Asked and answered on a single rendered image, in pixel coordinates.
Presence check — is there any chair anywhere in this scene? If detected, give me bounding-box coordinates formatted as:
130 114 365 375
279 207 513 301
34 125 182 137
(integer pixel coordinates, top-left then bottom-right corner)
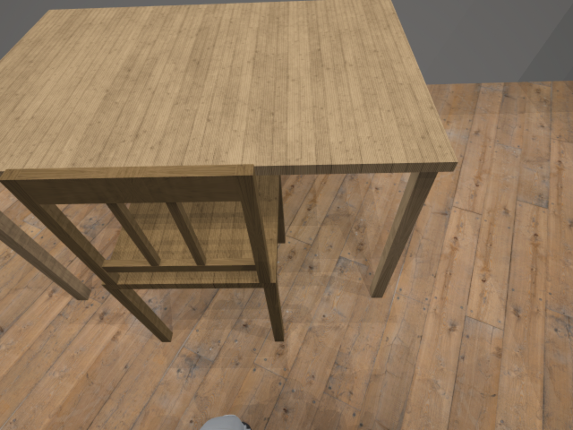
0 164 286 342

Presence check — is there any table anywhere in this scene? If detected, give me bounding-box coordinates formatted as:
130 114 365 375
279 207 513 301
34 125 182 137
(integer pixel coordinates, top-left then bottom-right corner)
0 0 458 300

